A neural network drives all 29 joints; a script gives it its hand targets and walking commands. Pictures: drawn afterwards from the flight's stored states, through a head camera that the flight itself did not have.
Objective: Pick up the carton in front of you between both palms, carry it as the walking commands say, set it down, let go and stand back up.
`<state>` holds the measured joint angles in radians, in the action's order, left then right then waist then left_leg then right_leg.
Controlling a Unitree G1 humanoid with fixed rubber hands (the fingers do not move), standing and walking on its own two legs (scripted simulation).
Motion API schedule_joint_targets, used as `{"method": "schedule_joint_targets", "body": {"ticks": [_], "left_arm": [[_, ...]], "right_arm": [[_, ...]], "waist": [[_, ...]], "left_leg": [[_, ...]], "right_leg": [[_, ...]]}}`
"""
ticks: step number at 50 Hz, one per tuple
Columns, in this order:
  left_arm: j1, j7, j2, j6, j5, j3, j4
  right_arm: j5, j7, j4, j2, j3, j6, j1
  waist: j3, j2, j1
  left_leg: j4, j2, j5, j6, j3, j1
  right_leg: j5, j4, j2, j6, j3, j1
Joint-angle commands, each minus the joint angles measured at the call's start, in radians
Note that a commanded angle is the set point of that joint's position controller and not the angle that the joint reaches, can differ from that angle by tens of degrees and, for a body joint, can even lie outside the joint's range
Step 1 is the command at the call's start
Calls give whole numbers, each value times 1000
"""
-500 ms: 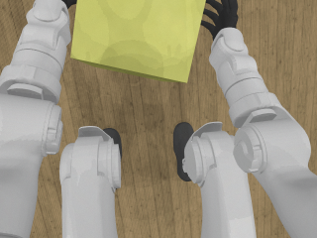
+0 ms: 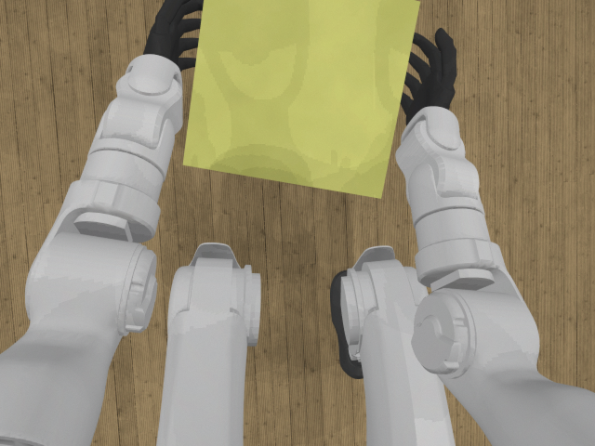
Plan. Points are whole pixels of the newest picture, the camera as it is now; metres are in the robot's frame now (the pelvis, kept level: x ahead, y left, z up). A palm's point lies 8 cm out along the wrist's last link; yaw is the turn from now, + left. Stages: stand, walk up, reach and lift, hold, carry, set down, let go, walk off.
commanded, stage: reach and lift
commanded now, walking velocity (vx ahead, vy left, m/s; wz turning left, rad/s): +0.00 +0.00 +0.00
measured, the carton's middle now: (292, 107) +0.51 +0.03 -0.20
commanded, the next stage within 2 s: none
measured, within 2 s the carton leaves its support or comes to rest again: neither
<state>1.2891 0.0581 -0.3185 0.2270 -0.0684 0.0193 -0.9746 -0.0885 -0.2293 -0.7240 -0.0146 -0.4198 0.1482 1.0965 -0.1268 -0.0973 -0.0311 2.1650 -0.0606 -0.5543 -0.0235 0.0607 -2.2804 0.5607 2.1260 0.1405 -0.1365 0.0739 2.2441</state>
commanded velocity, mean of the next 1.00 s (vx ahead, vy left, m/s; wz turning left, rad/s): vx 0.00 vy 0.00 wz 0.00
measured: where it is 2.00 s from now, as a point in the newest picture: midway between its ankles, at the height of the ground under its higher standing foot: (286, 344)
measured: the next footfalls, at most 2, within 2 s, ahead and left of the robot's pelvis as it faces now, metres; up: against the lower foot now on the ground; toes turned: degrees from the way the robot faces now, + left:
none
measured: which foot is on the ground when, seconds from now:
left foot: down 0.00-1.00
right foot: down 0.00-1.00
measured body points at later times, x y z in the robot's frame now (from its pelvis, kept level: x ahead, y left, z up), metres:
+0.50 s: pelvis +0.01 -0.01 +0.13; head +0.25 +0.04 +0.50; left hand +0.49 +0.18 +0.05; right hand +0.49 -0.12 +0.06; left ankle +0.11 +0.12 -0.35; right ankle +0.12 -0.14 -0.35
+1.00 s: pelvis +0.06 -0.01 +0.27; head +0.19 +0.02 +0.69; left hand +0.45 +0.18 +0.21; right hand +0.46 -0.13 +0.22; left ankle +0.11 +0.12 -0.35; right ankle +0.12 -0.14 -0.34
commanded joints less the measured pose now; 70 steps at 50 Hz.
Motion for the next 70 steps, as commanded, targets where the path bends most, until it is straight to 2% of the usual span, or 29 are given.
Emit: {"method": "schedule_joint_targets", "body": {"ticks": [1, 4, 6, 11, 16, 23, 32, 42, 51, 61, 70], "left_arm": [[554, -192, 1105, -21, -64, 275, 372], [490, -217, 1163, 25, -6, 208, 252], [459, -234, 1188, 43, 36, 148, 173], [409, -260, 1213, 46, 115, 24, 81], [365, -269, 1239, 38, 152, -17, 84], [295, -265, 1296, 45, 118, 77, 200], [171, -255, 1369, 60, 49, 219, 326], [-8, -249, 1407, 50, 75, 206, 313], [-161, -248, 1421, 30, 114, 199, 324], [-322, -250, 1428, 38, 120, 251, 397], [-460, -259, 1430, 120, 95, 310, 494]], "right_arm": [[-46, 248, 205, -922, 551, 48, 755], [28, 259, 135, -939, 487, 87, 706], [77, 271, 84, -952, 432, 107, 680], [145, 296, 28, -986, 368, 124, 649], [163, 313, 31, -1038, 386, 127, 598], [117, 332, 78, -1107, 507, 137, 491], [66, 340, 125, -1144, 630, 148, 323], [104, 356, 77, -1154, 622, 142, 132], [146, 371, 52, -1164, 616, 129, -40], [159, 394, 83, -1162, 669, 144, -227], [149, 422, 144, -1170, 715, 226, -389]], "waist": [[1470, 251, 36], [1246, 250, 6], [1154, 243, -5], [1135, 188, -3], [1184, 148, 17], [1297, 129, 38], [1279, 155, 33], [1086, 142, 29], [957, 124, 21], [827, 122, 19], [685, 105, 23]], "left_leg": [[-286, -73, 367, 3, -124, 967], [-370, -78, 149, 3, -120, 821], [-414, -80, 71, 6, -115, 757], [-489, -90, 82, 17, -115, 745], [-553, -98, 132, 20, -123, 805], [-631, -103, 231, 10, -128, 978], [-750, -108, 301, -10, -109, 1173], [-943, -99, 304, -2, -64, 1330], [-1130, -84, 354, 10, -22, 1515], [-1351, -66, 468, 13, 14, 1758], [-1557, -45, 604, 10, 30, 1991]], "right_leg": [[-262, -178, 73, 74, -223, -555], [-114, -251, 65, 90, -215, -502], [-68, -298, 61, 97, -205, -491], [-84, -404, 59, 95, -184, -558], [-121, -489, 61, 84, -171, -644], [-193, -577, 64, 72, -164, -775], [-246, -703, 66, 79, -139, -946], [-253, -900, 49, 91, -91, -1123], [-308, -1095, 21, 104, -47, -1322], [-440, -1321, -10, 117, -2, -1619], [-597, -1521, -34, 115, 17, -1885]]}}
